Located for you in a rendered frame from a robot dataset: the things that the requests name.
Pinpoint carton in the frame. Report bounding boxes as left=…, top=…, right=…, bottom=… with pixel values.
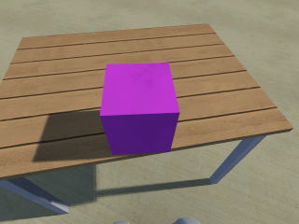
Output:
left=100, top=63, right=180, bottom=155

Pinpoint table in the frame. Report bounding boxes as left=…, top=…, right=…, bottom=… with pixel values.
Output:
left=0, top=23, right=293, bottom=215

